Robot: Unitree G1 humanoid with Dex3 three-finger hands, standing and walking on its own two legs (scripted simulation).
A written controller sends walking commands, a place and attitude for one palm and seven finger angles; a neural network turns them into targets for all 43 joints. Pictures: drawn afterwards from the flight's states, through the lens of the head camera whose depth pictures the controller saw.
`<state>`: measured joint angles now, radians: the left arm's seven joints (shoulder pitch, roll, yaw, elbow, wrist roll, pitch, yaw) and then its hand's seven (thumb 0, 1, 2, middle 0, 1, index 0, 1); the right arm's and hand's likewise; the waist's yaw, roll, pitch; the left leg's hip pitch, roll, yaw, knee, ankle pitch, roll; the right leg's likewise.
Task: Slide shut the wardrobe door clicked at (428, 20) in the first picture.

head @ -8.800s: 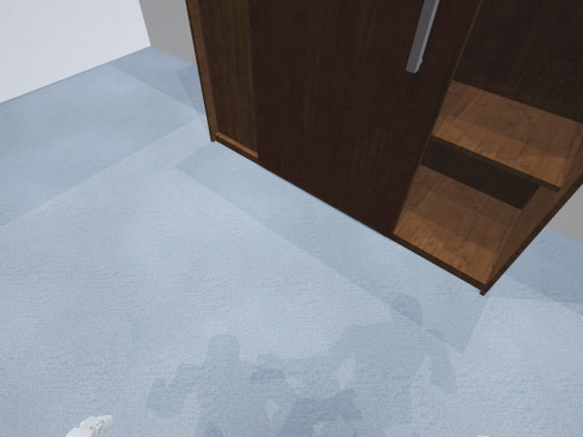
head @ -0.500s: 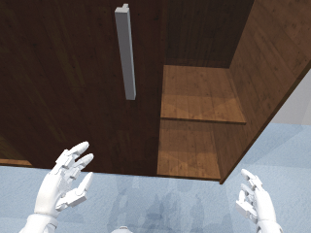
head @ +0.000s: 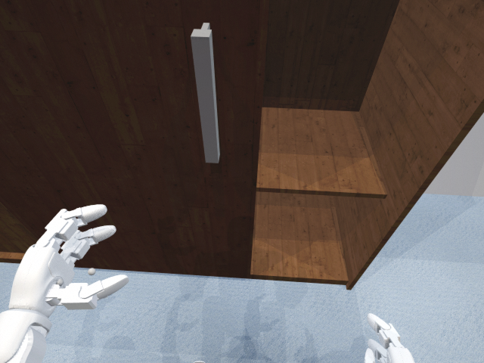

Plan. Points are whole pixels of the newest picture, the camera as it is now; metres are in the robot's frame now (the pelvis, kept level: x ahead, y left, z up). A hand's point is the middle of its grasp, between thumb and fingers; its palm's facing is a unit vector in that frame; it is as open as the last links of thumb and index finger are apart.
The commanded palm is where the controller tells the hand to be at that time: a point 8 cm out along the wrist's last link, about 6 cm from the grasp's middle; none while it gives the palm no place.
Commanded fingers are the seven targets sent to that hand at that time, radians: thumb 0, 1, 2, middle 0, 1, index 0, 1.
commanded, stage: raise the hand with hooked fingers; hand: left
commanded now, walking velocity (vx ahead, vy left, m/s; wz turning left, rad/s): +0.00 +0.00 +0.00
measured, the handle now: (209, 100) +0.53 +0.09 +0.17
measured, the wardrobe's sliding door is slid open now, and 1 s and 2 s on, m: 0.41 0.41 0.41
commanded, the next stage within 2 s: move the hooked fingers beside the handle in 1.22 s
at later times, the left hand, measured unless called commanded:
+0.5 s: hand (35, 224) +0.26 +0.28 +0.16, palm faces +0.05 -0.99 -0.09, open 13.8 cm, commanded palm +0.23 +0.33 +0.17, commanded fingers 0.00 -0.50 0.30 -0.30 -1.20 -0.30 -1.20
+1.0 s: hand (38, 191) +0.29 +0.27 +0.19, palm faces +0.04 -0.99 -0.09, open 14.0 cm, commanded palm +0.25 +0.32 +0.20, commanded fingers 0.00 -0.50 0.30 -0.30 -1.20 -0.30 -1.20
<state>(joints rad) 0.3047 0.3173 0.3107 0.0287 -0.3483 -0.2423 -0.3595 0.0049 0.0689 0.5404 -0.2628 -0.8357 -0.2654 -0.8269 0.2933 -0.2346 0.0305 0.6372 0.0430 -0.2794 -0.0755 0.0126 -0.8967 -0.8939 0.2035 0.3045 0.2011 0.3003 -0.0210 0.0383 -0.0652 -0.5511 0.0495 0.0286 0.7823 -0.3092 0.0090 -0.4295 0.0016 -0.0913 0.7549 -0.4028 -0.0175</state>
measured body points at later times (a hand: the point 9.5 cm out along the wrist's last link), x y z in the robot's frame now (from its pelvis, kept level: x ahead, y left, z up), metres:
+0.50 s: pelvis +0.01 +0.02 +0.02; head -0.01 +0.01 +0.47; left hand +0.25 +0.33 +0.17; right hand +0.20 -0.20 -0.03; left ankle +0.05 +0.11 -0.71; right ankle -0.01 -0.11 -0.71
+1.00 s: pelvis +0.01 +0.00 +0.03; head +0.00 -0.02 +0.48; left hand +0.28 +0.33 +0.20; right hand +0.19 -0.24 -0.04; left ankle +0.05 +0.11 -0.71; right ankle -0.01 -0.11 -0.71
